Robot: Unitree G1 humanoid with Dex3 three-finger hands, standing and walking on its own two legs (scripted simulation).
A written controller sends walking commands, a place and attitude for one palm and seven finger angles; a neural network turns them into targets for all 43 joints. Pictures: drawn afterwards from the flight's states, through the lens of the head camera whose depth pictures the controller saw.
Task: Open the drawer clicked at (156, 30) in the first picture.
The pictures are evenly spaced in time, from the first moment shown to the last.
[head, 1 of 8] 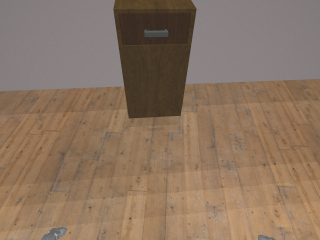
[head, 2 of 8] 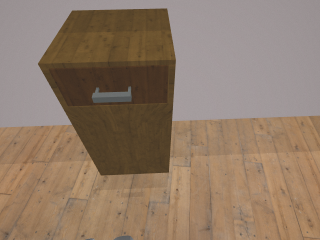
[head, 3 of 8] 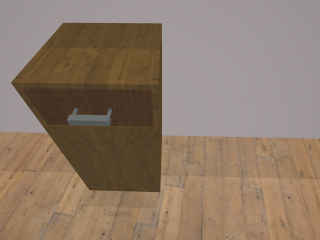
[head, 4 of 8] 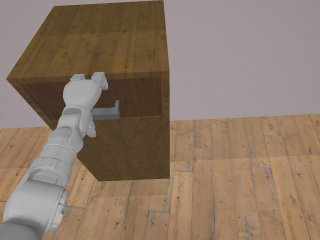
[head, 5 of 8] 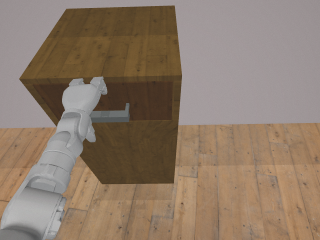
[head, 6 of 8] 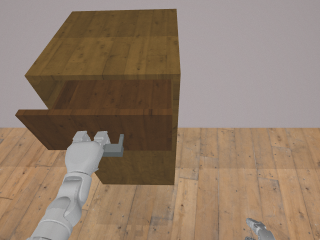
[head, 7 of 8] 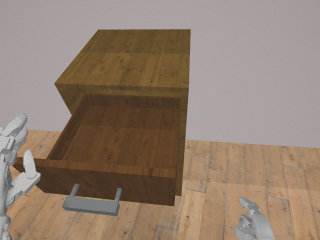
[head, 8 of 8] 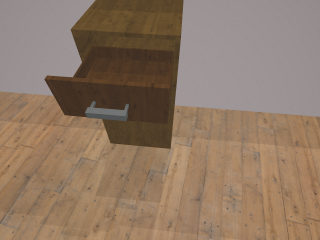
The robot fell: no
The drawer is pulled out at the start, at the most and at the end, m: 0.00 0.30 0.30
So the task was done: yes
